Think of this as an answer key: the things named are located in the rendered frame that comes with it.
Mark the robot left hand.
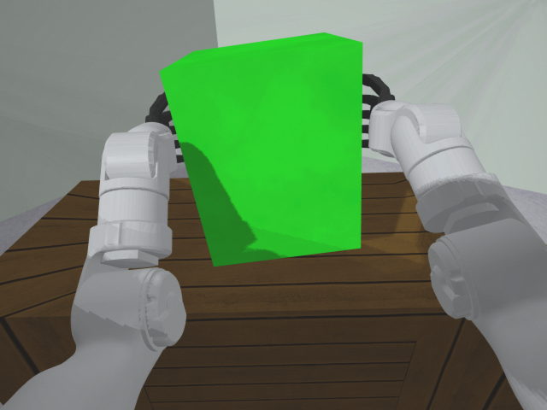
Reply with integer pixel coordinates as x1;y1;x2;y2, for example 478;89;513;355
145;92;184;163

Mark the robot right upper arm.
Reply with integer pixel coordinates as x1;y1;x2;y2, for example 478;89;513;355
428;219;547;410

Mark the left robot forearm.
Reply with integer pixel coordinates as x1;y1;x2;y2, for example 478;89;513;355
71;122;178;337

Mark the right robot forearm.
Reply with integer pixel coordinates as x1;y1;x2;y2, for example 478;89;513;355
368;100;547;253

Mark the robot left upper arm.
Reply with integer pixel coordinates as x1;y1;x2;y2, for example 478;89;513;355
0;267;186;410

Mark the pedestal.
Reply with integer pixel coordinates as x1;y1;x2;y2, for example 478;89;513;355
0;172;547;410

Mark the carton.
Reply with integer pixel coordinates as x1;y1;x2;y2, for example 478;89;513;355
159;32;362;267

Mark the robot right hand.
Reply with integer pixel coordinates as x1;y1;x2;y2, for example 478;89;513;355
362;73;395;148

